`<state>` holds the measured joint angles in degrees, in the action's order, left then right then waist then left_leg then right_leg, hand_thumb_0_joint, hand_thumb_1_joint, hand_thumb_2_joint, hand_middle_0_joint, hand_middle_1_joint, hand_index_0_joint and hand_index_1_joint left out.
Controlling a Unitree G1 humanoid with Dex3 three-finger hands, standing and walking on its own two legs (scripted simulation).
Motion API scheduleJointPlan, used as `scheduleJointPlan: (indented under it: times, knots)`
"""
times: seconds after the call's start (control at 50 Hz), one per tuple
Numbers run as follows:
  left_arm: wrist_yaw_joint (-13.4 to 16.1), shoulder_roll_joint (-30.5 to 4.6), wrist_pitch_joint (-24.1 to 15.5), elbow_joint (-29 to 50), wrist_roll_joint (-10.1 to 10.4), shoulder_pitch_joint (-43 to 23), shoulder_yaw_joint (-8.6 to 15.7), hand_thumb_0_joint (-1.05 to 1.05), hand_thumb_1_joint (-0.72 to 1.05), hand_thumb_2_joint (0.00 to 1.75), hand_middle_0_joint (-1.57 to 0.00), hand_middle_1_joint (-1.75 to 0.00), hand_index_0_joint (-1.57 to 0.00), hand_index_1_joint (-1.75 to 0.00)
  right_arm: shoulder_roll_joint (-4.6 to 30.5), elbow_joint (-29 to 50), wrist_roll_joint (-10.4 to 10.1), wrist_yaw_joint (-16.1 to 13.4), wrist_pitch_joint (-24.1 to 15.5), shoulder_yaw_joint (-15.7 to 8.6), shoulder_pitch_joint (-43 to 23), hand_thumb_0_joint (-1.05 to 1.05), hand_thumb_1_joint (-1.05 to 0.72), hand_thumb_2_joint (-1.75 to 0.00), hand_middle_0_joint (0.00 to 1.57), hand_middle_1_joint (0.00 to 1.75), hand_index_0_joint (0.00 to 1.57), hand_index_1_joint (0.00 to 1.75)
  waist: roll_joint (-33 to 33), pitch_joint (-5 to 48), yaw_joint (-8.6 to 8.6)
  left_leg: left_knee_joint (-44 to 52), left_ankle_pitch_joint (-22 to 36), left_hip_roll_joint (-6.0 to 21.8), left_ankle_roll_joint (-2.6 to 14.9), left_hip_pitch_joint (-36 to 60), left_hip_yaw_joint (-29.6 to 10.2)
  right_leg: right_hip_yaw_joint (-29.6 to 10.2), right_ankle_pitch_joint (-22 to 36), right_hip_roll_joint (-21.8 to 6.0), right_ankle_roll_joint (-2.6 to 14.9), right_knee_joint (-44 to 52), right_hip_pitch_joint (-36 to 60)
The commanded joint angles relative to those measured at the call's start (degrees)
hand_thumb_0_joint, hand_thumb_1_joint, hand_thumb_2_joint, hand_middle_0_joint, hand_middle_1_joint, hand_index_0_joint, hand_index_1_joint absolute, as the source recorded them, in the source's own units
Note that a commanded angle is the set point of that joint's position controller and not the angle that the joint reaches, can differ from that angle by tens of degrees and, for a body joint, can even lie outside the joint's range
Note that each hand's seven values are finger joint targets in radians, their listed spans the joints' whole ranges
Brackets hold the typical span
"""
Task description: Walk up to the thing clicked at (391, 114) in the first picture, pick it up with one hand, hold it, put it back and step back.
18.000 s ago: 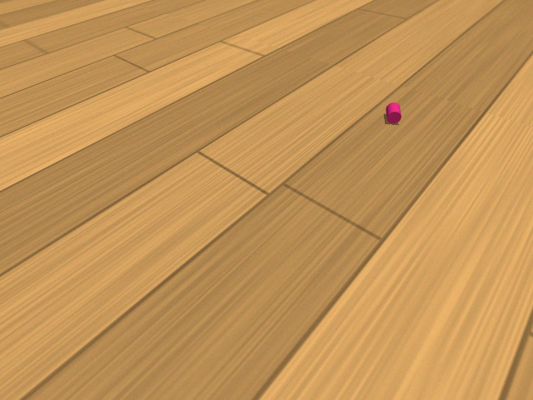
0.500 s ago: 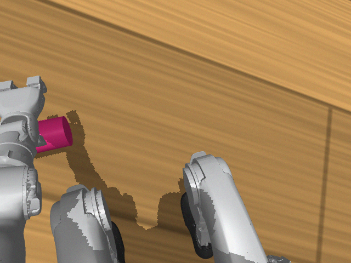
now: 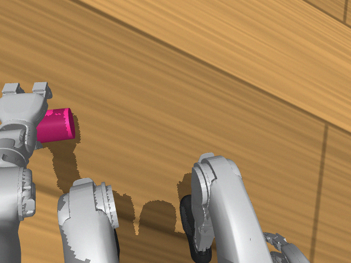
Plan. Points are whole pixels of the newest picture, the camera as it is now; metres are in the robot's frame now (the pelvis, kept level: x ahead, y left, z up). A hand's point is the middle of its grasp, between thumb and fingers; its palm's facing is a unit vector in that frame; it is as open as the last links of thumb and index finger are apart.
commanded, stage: rest palm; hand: left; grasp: from above
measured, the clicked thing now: (48, 126) +0.49 +0.27 -0.28
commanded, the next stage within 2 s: close in 0.86 s
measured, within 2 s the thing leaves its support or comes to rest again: neither
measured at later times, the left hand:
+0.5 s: hand (43, 128) +0.47 +0.27 -0.24, palm faces -0.48 -0.07 -0.87, open 13.9 cm
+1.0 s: hand (44, 130) +0.47 +0.27 -0.25, palm faces -0.47 -0.09 -0.87, open 13.6 cm
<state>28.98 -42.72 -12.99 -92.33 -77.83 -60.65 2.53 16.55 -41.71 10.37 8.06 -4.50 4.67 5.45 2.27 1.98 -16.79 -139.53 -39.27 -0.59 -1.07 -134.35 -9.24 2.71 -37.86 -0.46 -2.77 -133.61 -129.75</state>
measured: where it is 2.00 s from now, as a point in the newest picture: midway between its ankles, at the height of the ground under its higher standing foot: (155, 255)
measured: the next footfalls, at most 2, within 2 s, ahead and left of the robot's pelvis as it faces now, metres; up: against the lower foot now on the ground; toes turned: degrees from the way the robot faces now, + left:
none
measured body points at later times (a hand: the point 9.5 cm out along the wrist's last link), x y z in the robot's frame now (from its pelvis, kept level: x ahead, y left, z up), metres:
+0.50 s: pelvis +0.01 +0.00 -0.02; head +0.28 +0.07 +0.33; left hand +0.49 +0.27 -0.19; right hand +0.01 -0.27 -0.10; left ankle +0.07 +0.13 -0.29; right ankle +0.11 -0.14 -0.29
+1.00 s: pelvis +0.01 +0.00 -0.02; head +0.28 +0.09 +0.32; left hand +0.49 +0.27 -0.20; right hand +0.03 -0.27 -0.09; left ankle +0.07 +0.13 -0.29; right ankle +0.11 -0.14 -0.29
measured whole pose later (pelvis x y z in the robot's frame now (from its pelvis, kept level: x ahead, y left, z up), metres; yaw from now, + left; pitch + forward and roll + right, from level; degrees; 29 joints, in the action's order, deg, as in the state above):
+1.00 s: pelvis +0.01 +0.00 -0.02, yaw -4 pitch +31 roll -12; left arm 34.5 -51.2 -13.1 -99.0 -76.2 -59.9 7.4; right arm 18.4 -41.7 15.2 13.9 -10.6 11.1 6.4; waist 4.5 -5.6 -20.7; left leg -145.6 -42.3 0.0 -1.6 -135.2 -13.5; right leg 5.7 -38.4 1.4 -3.8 -136.6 -130.2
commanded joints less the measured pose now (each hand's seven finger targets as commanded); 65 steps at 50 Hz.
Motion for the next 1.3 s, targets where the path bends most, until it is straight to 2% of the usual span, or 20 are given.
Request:
scheduleJointPlan:
  times: [0.0,0.16,0.28,0.34,0.38,0.42,0.44,0.56,0.6,0.62,0.66,0.7,0.76,0.86,0.92,1.0,1.16,1.2,1.22,1.28]
  knots:
    - [2.99,-13.64,2.75,3.12,1.27,-17.24,2.65,0.0,-0.5,0.98,-0.07,-1.03,-0.08,-1.02,15.03,-0.23,0.13,0.21,-0.23,-3.63,13.24,0.0,-0.9,-0.9,0.2,0.3,0.2,0.3,-21.76,35.37,-1.38,14.41,9.31,-0.4,2.23,30.48,6.2,7.25,11.8,1.84,4.61,10.96,14.69]
    - [1.37,-16.12,2.04,4.32,3.73,-17.09,3.58,0.0,-0.51,0.99,-0.07,-1.02,-0.07,-1.01,15.63,0.92,0.76,0.95,-1.48,-2.03,14.73,0.0,-0.9,-0.9,0.2,0.3,0.2,0.3,-19.1,35.06,-3.37,11.59,8.33,-0.13,2.97,25.99,6.1,7.39,11.62,2.42,4.01,11.06,18.59]
    - [1.75,-17.72,-0.33,5.77,4.07,-15.47,4.24,0.0,-0.51,0.99,-0.07,-1.0,-0.07,-1.0,16.13,0.13,1.56,1.75,-2.17,-1.01,15.87,0.0,-0.89,-0.9,0.2,0.3,0.2,0.3,-20.99,35.19,-3.23,11.13,9.29,0.02,2.44,26.76,5.52,8.23,12.36,2.81,4.13,10.02,19.94]
    - [2.9,-19.25,-1.21,6.48,3.45,-13.67,5.16,0.0,-0.52,1.01,-0.08,-1.0,-0.07,-1.0,16.32,-0.21,1.87,1.89,-2.25,-0.51,15.94,0.0,-0.89,-0.9,0.2,0.3,0.2,0.3,-21.22,37.26,-2.47,10.19,11.45,0.24,2.41,27.62,5.51,8.25,14.53,3.01,3.99,9.76,22.12]
    - [3.48,-18.28,-1.28,3.5,2.81,-13.39,5.01,0.0,-0.5,1.02,-0.08,-1.01,-0.08,-1.01,16.77,-0.46,2.8,2.58,-2.61,-0.16,16.37,0.0,-0.89,-0.9,0.2,0.3,0.2,0.3,-20.53,33.74,-4.31,9.46,11.83,0.35,2.35,27.22,5.1,8.87,15.23,3.03,3.83,8.81,20.41]
    - [4.54,-19.09,-1.77,4.95,2.97,-13.88,5.47,0.0,-0.49,1.05,-0.09,-1.02,-0.09,-1.02,16.83,-0.74,2.76,2.64,-2.75,-0.03,16.11,0.0,-0.89,-0.9,0.2,0.3,0.2,0.3,-21.99,34.76,-3.33,9.7,11.78,0.33,2.21,27.64,4.98,8.89,15.19,3.18,4.01,9.21,20.79]
    - [4.79,-19.14,-1.75,3.28,2.5,-14.13,5.31,0.0,-0.48,1.03,-0.09,-1.02,-0.09,-1.02,16.94,-0.51,3.22,2.97,-3.06,0.23,15.71,0.0,-0.89,-0.9,0.2,0.3,0.2,0.3,-21.95,33.0,-4.44,9.41,10.76,0.48,2.24,27.34,4.87,9.18,14.42,3.15,4.0,8.84,19.99]
    - [6.52,-20.09,-1.06,1.34,1.6,-13.6,5.57,0.0,-0.48,1.05,-0.09,-1.03,-0.09,-1.03,17.98,-1.09,4.04,4.02,-4.17,0.37,15.43,0.0,-0.89,-0.9,0.2,0.3,0.2,0.3,-21.81,31.74,-4.95,8.69,10.31,0.7,2.28,26.86,4.57,9.46,14.46,3.46,3.84,8.57,20.08]
    - [7.35,-20.59,-0.87,2.86,1.82,-13.33,6.25,0.0,-0.47,1.06,-0.09,-1.04,-0.09,-1.04,17.9,-1.05,4.15,4.17,-4.11,0.41,15.0,0.0,-0.89,-0.9,0.2,0.3,0.2,0.3,-23.17,33.56,-4.06,9.31,11.3,0.68,2.08,27.83,4.41,9.67,15.13,3.52,3.96,8.67,21.15]
    - [7.19,-17.37,-0.55,1.18,2.18,-13.19,3.89,0.0,-0.48,1.05,-0.09,-1.04,-0.09,-1.04,17.33,-0.99,3.88,4.34,-4.39,0.47,14.05,0.0,-0.9,-0.9,0.2,0.3,0.2,0.3,-22.98,32.23,-4.19,9.19,10.54,0.82,2.05,27.42,4.4,9.67,14.57,3.7,4.02,8.62,19.59]
    - [7.48,-18.09,-0.15,0.8,2.0,-15.49,4.07,0.0,-0.48,1.05,-0.09,-1.04,-0.08,-1.04,18.23,-0.97,4.35,4.75,-4.9,0.58,14.49,0.0,-0.89,-0.9,0.2,0.3,0.2,0.3,-22.37,31.3,-6.16,8.62,10.49,0.79,2.1,27.66,4.17,10.19,14.76,3.56,3.81,8.37,19.23]
    - [7.78,-21.36,0.06,1.15,2.01,-14.26,6.31,0.0,-0.49,1.06,-0.09,-1.03,-0.08,-1.04,18.87,-1.6,4.17,4.75,-4.94,0.09,14.53,0.0,-0.89,-0.9,0.2,0.3,0.2,0.3,-23.75,32.17,-4.48,9.05,10.93,0.94,1.95,27.78,4.0,10.0,14.83,3.73,4.03,8.33,19.93]
    - [7.7,-18.86,0.52,-0.85,2.13,-14.44,5.15,0.0,-0.48,1.07,-0.1,-1.05,-0.09,-1.05,18.65,-0.85,4.28,5.13,-5.18,0.51,13.57,0.0,-0.9,-0.9,0.2,0.3,0.2,0.3,-22.81,29.46,-5.77,8.89,10.5,0.87,1.9,27.03,3.81,10.4,14.51,3.56,3.97,8.04,18.69]
    - [7.19,-18.54,0.29,0.4,2.71,-14.31,4.04,0.0,-0.48,1.02,-0.08,-1.03,-0.08,-1.03,19.04,-0.38,4.25,5.45,-5.67,0.67,12.81,0.0,-0.89,-0.9,0.2,0.3,0.2,0.3,-23.54,32.07,-5.35,8.91,11.46,1.02,1.81,28.65,3.48,10.55,15.34,3.76,3.92,8.32,20.2]
    - [7.51,-21.13,-0.1,-0.64,2.51,-14.4,5.91,0.0,-0.49,1.03,-0.08,-1.04,-0.08,-1.04,19.57,-1.19,4.45,5.65,-5.71,1.0,13.99,0.0,-0.9,-0.9,0.2,0.3,0.2,0.3,-23.7,30.26,-6.12,8.85,12.09,1.15,1.73,27.93,3.05,10.93,15.73,3.71,3.85,7.72,20.15]
    - [8.04,-20.84,-0.49,-1.25,2.25,-14.4,5.42,0.0,-0.3,1.0,-0.2,-1.06,-0.21,-1.04,19.48,-0.74,4.67,5.92,-5.65,1.59,13.24,0.0,-0.89,-0.9,0.2,0.3,0.2,0.3,-23.95,30.03,-6.29,9.08,11.28,1.18,1.69,28.26,2.91,11.06,15.09,3.93,4.0,7.83,20.21]
    - [8.99,-21.47,-1.2,-3.54,1.55,-15.07,4.67,0.0,-0.2,0.87,-0.25,-1.0,-0.28,-0.97,20.12,-0.35,5.04,6.15,-6.7,2.6,12.5,0.0,-0.89,-0.9,0.2,0.3,0.2,0.3,-23.65,27.3,-7.25,8.58,9.6,1.3,1.63,27.24,2.56,11.58,13.84,3.93,3.82,7.43,18.87]
    - [9.79,-23.5,-1.12,-2.53,1.51,-14.82,6.13,0.0,-0.19,0.88,-0.26,-0.99,-0.28,-0.96,20.39,-0.42,5.31,6.09,-6.58,2.79,12.86,0.0,-0.89,-0.9,0.2,0.3,0.2,0.3,-24.17,29.23,-6.52,8.87,10.63,1.41,1.59,27.8,2.32,11.67,14.66,4.21,3.82,7.91,20.46]
    - [9.57,-21.58,-0.97,-2.94,1.3,-15.48,4.25,0.0,-0.18,0.85,-0.27,-0.98,-0.3,-0.94,20.33,0.27,5.36,6.3,-6.91,2.98,12.2,0.0,-0.89,-0.9,0.2,0.3,0.2,0.3,-24.13,28.34,-7.21,8.31,10.2,1.36,1.7,27.39,2.6,11.54,14.46,4.1,3.73,7.78,19.79]
    - [10.02,-24.31,-0.62,-2.11,1.06,-15.8,6.13,0.0,-0.15,0.85,-0.3,-0.96,-0.32,-0.93,20.92,-0.27,5.6,6.39,-6.96,3.17,13.47,0.0,-0.89,-0.9,0.2,0.3,0.2,0.3,-24.71,29.07,-7.43,8.53,11.37,1.48,1.61,28.18,2.28,11.79,15.43,4.14,3.69,7.54,20.78]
